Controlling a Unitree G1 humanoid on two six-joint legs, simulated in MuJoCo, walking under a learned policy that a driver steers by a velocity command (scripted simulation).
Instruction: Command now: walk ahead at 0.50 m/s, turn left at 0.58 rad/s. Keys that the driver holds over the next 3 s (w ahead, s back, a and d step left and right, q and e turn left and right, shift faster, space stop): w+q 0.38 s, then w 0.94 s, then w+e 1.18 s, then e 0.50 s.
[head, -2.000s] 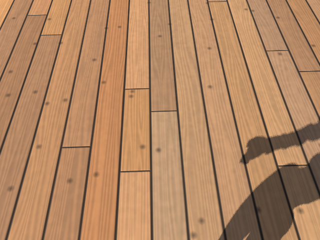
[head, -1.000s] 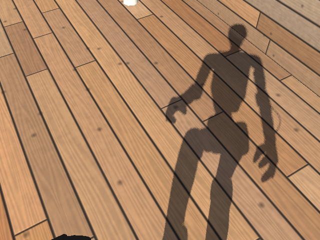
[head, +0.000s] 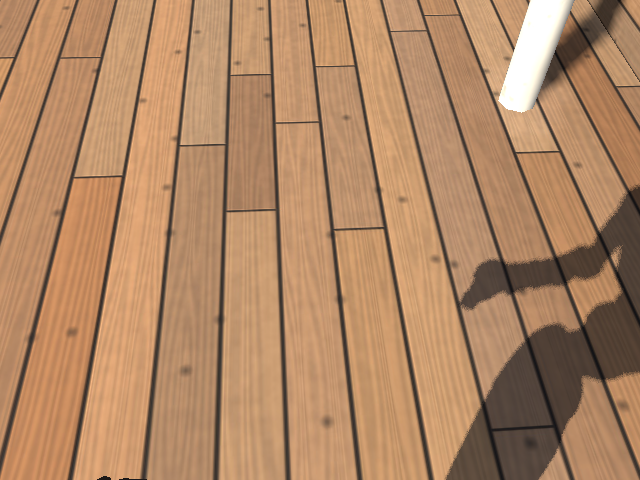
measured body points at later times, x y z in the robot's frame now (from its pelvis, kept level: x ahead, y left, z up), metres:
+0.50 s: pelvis +0.26 -0.02 +0.00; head +0.29 -0.01 +0.45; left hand +0.17 +0.24 -0.12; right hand +0.52 -0.19 -0.10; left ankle +0.36 +0.15 -0.69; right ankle +0.20 -0.14 -0.74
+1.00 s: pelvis +0.50 +0.10 +0.00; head +0.52 +0.12 +0.45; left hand +0.55 +0.39 -0.12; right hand +0.57 -0.15 -0.13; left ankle +0.40 +0.14 -0.74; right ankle +0.70 +0.02 -0.69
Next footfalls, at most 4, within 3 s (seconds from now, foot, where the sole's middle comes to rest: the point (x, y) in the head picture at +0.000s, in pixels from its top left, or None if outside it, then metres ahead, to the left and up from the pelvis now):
0.10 right None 0.24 -0.13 -0.78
0.62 left None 0.43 0.15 -0.78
1.16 right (259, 337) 0.79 0.09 -0.78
1.68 left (148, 273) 0.99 0.36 -0.78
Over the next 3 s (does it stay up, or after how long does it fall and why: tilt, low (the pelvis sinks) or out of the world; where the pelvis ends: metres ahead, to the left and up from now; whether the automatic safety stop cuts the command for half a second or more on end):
stays up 1.44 0.18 0.00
